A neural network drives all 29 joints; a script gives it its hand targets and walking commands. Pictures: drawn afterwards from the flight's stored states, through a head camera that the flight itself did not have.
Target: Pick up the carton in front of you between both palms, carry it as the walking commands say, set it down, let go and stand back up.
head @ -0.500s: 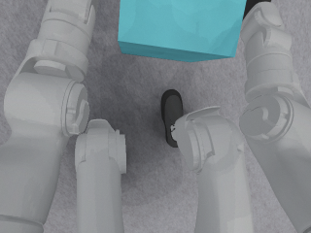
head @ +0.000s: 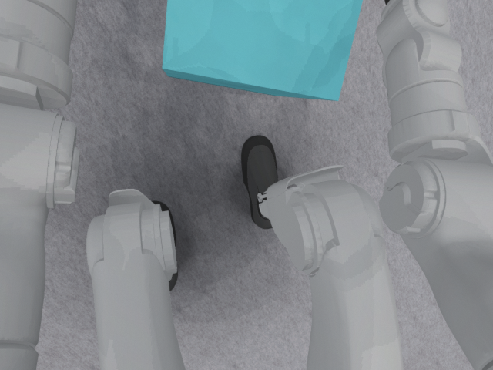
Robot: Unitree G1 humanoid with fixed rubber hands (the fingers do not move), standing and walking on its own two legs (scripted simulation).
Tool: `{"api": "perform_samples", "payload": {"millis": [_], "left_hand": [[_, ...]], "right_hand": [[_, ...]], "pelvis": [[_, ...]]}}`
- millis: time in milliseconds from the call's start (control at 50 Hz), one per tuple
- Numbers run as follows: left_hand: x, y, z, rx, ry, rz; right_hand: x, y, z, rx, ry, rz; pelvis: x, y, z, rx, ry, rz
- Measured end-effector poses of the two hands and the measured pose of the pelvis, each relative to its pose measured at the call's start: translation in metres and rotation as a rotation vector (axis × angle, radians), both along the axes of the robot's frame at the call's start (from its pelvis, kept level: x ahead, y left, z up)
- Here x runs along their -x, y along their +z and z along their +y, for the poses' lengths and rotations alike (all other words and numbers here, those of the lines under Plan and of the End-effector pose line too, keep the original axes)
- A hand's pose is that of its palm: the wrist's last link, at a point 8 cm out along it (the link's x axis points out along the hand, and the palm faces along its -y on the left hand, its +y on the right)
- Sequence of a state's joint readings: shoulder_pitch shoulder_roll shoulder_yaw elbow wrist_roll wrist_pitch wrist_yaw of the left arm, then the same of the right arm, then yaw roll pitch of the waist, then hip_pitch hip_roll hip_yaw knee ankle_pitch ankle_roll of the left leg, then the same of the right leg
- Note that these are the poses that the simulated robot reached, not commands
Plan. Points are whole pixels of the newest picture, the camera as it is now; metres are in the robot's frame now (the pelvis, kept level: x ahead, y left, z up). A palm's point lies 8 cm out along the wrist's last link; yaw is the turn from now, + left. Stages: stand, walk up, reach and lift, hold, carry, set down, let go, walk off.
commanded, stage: set down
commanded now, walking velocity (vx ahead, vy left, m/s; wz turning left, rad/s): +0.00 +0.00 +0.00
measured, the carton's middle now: (247, 14) +0.52 -0.08 -0.27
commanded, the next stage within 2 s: let go in 0.84 s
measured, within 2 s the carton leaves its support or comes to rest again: neither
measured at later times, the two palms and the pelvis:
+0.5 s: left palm out of the picture +0.63 +0.12 +0.00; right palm out of the picture +0.50 -0.24 +0.01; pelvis +0.03 +0.00 +0.12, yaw +2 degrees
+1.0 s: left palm out of the picture +0.60 +0.13 +0.15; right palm out of the picture +0.47 -0.24 +0.15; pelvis +0.04 +0.00 +0.25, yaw +4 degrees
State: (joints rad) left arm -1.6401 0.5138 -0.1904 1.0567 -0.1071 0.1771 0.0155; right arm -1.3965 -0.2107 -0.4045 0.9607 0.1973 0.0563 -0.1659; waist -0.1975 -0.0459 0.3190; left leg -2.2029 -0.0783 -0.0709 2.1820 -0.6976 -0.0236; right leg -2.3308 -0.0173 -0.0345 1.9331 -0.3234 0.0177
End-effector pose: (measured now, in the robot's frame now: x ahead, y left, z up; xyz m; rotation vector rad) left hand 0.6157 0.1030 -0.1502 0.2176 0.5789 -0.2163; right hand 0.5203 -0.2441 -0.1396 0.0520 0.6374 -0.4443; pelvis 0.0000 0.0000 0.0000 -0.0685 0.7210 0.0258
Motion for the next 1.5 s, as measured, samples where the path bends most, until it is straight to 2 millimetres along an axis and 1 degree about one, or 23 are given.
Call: {"api": "perform_samples", "payload": {"millis": [100,160,220,260,320,400,480,560,680,820,920,980,1040,1100,1160,1220,1280,1360,1500], "left_hand": [[-0.004,0.046,0.004,-0.069,0.006,0.023],[-0.008,0.073,0.009,-0.068,0.028,0.060],[-0.012,0.095,0.010,-0.054,0.033,0.081],[-0.014,0.106,0.009,-0.042,0.033,0.084],[-0.015,0.118,0.010,-0.026,0.034,0.083],[-0.013,0.131,0.015,-0.023,0.032,0.073],[-0.010,0.149,0.019,-0.025,0.021,0.058],[-0.011,0.173,0.020,-0.023,0.015,0.053],[-0.012,0.216,0.017,-0.030,0.008,0.064],[-0.012,0.265,0.013,-0.028,0.003,0.057],[-0.005,0.290,0.017,-0.037,0.009,0.076],[0.006,0.298,0.022,-0.043,0.023,0.091],[0.025,0.306,0.028,-0.050,0.052,0.094],[0.052,0.315,0.034,-0.057,0.105,0.094],[0.084,0.327,0.042,-0.065,0.182,0.096],[0.113,0.345,0.048,-0.074,0.256,0.092],[0.136,0.366,0.052,-0.079,0.305,0.081],[0.158,0.387,0.052,-0.083,0.322,0.080],[0.190,0.406,0.055,-0.085,0.285,0.110]], "right_hand": [[0.014,0.023,0.012,-0.065,-0.026,0.007],[0.024,0.038,0.011,-0.062,-0.038,0.031],[0.028,0.057,0.005,-0.041,-0.049,0.030],[0.027,0.072,0.000,-0.023,-0.053,0.019],[0.021,0.096,-0.003,-0.001,-0.040,-0.003],[0.015,0.122,0.002,0.003,-0.013,-0.014],[0.019,0.141,0.005,0.003,-0.011,0.010],[0.027,0.163,0.003,0.007,-0.025,0.025],[0.031,0.207,-0.002,0.006,-0.036,0.005],[0.035,0.252,-0.006,0.002,-0.039,-0.013],[0.039,0.276,-0.006,0.001,-0.028,-0.004],[0.046,0.286,-0.003,0.004,0.001,0.011],[0.057,0.297,0.003,0.013,0.058,0.028],[0.074,0.310,0.008,0.018,0.137,0.057],[0.093,0.325,0.009,0.022,0.218,0.094],[0.109,0.344,0.005,0.033,0.291,0.119],[0.122,0.363,-0.002,0.040,0.357,0.133],[0.142,0.383,-0.010,0.044,0.413,0.150],[0.191,0.411,-0.022,0.048,0.404,0.176]], "pelvis": [[0.001,0.020,0.002,-0.016,-0.015,0.005],[-0.001,0.037,0.004,-0.026,-0.016,0.017],[-0.004,0.052,0.005,-0.033,-0.013,0.032],[-0.007,0.061,0.005,-0.038,-0.011,0.041],[-0.011,0.073,0.005,-0.042,-0.011,0.057],[-0.018,0.091,0.003,-0.044,-0.012,0.082],[-0.026,0.111,0.003,-0.039,-0.006,0.111],[-0.033,0.134,0.004,-0.028,0.001,0.132],[-0.040,0.170,0.008,-0.023,0.005,0.144],[-0.040,0.207,0.009,-0.037,0.004,0.128],[-0.039,0.229,0.007,-0.047,0.008,0.101],[-0.040,0.242,0.005,-0.055,0.008,0.082],[-0.045,0.256,0.001,-0.063,0.008,0.059],[-0.052,0.270,-0.003,-0.070,0.013,0.026],[-0.060,0.285,-0.008,-0.076,0.020,-0.023],[-0.068,0.300,-0.013,-0.081,0.027,-0.085],[-0.077,0.314,-0.018,-0.085,0.029,-0.155],[-0.089,0.328,-0.024,-0.087,0.019,-0.245],[-0.112,0.347,-0.030,-0.082,-0.007,-0.393]]}}
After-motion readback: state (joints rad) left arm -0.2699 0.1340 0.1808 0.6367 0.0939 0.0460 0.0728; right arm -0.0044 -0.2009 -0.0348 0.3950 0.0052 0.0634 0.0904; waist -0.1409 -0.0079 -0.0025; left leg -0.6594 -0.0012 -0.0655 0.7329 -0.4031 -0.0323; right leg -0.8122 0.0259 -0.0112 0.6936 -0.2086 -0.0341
